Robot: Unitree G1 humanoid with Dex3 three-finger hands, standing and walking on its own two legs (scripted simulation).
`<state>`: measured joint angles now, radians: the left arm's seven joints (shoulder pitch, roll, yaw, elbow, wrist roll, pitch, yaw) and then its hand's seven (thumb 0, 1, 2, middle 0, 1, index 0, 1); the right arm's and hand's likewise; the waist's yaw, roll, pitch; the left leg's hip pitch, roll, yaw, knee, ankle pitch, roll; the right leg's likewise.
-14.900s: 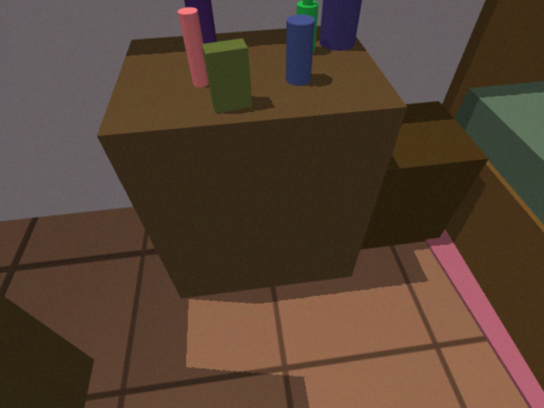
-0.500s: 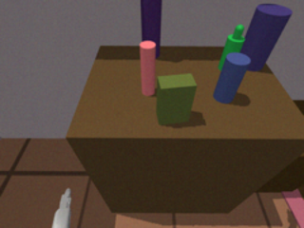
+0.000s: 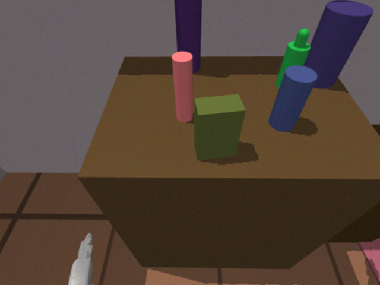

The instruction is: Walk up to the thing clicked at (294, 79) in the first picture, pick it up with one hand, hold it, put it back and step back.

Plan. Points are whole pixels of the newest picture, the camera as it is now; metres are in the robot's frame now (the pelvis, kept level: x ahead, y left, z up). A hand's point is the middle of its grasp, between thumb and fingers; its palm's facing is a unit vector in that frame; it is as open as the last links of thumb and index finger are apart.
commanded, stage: go down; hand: right
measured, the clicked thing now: (290, 100) +0.51 -0.20 +0.12
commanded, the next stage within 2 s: approach in 1.18 s
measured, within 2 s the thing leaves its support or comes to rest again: neither
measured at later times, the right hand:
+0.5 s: hand out of the picture +0.39 -0.37 +0.25, palm faces +0.20 +0.98 +0.00, open 17.2 cm
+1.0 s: hand out of the picture +0.40 -0.37 +0.24, palm faces +0.18 +0.98 +0.00, open 17.2 cm
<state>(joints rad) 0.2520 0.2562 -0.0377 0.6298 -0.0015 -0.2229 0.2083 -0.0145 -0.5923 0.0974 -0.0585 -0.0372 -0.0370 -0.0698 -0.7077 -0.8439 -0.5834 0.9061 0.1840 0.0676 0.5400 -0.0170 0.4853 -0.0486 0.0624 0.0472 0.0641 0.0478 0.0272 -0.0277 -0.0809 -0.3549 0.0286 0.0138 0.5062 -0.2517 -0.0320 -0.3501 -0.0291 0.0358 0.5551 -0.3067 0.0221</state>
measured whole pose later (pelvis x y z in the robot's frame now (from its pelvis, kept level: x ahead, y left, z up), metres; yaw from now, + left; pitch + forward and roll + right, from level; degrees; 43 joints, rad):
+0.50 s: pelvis +0.00 +0.00 +0.00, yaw +0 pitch +7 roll +1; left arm 0.26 0.27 -0.05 0.59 0.00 -0.21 0.20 -0.01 -0.59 0.09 -0.06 -0.04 -0.04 -0.07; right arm -0.83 -0.91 -0.57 1.03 0.15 0.14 0.55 -0.02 0.46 -0.05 0.07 0.04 0.07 0.05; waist 0.05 -0.03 -0.08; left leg -0.39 0.02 0.01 0.52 -0.25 -0.03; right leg -0.39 -0.03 0.04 0.59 -0.32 0.02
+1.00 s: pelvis +0.00 +0.00 +0.00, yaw +0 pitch +8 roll +2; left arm 0.26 0.27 -0.06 0.59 -0.01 -0.21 0.20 -0.01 -0.58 0.09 -0.06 -0.04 -0.04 -0.07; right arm -0.84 -0.92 -0.56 1.05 0.15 0.14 0.57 -0.02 0.48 -0.05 0.06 0.05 0.06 0.05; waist 0.05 -0.03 -0.09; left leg -0.41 0.02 0.01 0.53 -0.26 -0.04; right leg -0.42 -0.04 0.04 0.61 -0.33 0.02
